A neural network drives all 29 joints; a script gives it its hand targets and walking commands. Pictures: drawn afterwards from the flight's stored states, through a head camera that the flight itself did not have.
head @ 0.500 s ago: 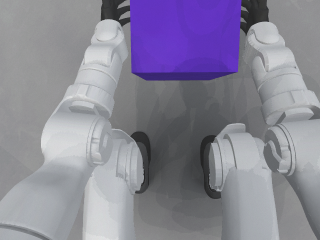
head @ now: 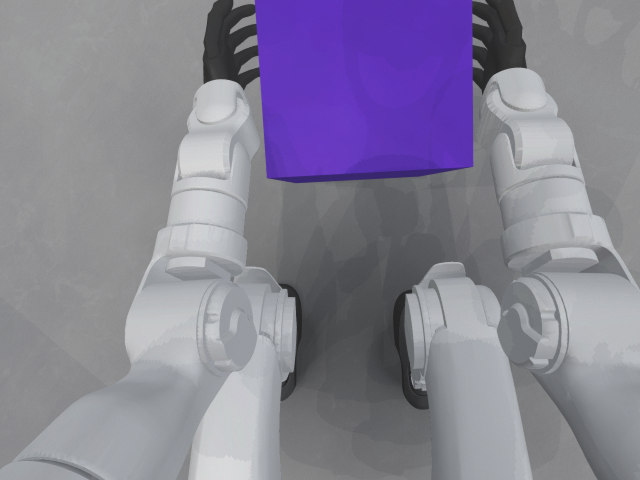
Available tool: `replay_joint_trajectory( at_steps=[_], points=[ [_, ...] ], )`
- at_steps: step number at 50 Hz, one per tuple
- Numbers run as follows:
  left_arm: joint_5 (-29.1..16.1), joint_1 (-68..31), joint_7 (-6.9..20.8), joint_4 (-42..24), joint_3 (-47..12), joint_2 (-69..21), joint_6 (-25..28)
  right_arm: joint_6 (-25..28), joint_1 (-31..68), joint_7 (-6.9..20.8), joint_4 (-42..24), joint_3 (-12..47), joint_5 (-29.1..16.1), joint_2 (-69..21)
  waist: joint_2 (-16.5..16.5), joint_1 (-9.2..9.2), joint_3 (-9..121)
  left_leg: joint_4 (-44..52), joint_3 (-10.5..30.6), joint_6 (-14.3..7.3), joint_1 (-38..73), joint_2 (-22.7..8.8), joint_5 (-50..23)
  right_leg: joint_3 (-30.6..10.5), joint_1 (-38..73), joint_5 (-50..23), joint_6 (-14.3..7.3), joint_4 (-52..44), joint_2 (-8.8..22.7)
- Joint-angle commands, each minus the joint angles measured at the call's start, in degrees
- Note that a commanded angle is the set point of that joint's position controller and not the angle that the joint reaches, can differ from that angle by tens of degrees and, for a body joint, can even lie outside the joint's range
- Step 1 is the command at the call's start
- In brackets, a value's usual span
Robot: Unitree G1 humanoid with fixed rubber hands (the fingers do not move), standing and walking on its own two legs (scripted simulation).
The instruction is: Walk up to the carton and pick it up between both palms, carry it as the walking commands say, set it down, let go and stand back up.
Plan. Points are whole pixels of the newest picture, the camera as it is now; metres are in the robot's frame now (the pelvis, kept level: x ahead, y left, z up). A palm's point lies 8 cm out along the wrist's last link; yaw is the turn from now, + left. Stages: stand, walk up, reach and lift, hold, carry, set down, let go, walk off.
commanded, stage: reach and lift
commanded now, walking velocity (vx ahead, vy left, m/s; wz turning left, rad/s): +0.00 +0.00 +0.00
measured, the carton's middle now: (358, 110) +0.51 -0.02 -0.19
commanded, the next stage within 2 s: none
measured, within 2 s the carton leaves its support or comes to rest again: neither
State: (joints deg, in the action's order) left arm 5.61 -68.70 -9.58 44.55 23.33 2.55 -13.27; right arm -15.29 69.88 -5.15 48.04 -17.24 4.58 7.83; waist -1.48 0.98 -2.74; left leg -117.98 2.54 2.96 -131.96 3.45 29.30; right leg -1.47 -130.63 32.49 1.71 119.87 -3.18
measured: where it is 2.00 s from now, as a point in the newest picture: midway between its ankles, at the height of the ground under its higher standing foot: (348, 364)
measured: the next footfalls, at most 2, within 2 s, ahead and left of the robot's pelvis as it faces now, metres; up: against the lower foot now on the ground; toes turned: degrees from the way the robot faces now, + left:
none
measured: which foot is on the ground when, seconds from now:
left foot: down 0.00-1.00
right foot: down 0.00-1.00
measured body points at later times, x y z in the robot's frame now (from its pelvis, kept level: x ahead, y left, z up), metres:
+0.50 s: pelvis +0.00 +0.00 +0.04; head +0.30 -0.01 +0.38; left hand +0.52 +0.13 -0.05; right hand +0.51 -0.16 -0.06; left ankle +0.12 +0.13 -0.36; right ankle +0.10 -0.12 -0.36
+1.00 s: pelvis +0.01 +0.00 +0.10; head +0.27 -0.01 +0.46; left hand +0.50 +0.13 +0.02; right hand +0.50 -0.15 +0.01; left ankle +0.12 +0.13 -0.36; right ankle +0.10 -0.12 -0.36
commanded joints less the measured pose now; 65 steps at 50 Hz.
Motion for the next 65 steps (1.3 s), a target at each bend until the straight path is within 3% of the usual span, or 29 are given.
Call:
replay_joint_trajectory(
  at_steps=[1,13,29,65],
  points=[
    [-4.9,-35.0,15.8,-2.5,-27.5,-56.2,-0.4,2.0,36.5,16.1,-8.5,24.0,-6.2,-57.1,0.9,1.07,69.7,8.0,-8.0,-1.2,38.2,6.6,-14.6,6.0,33.5,-17.1,-0.1,-12.5,-5.2],
    [-6.8,-32.9,15.2,-8.6,-33.0,-59.6,-2.1,0.7,34.7,16.1,-14.8,27.8,-7.1,-59.2,0.4,1.99,78.6,11.5,-7.4,-0.6,44.2,7.4,-19.3,5.8,39.1,-21.7,0.0,-15.3,-5.8],
    [-2.1,-29.3,17.0,-2.9,-26.7,-62.1,-4.4,-1.7,32.2,17.2,-10.3,23.3,-3.5,-62.5,1.4,1.04,71.3,19.0,-7.1,-1.4,42.5,7.6,-11.7,4.9,39.9,-15.0,-0.3,-22.4,-6.0],
    [-1.5,-17.9,18.6,-4.6,-29.7,-68.8,-6.4,-3.2,21.9,17.5,-11.9,24.3,-1.9,-68.4,0.8,0.5,70.6,33.1,-5.1,-1.3,57.0,7.8,-13.4,4.3,52.4,-15.8,-0.6,-35.7,-7.1]
  ],
)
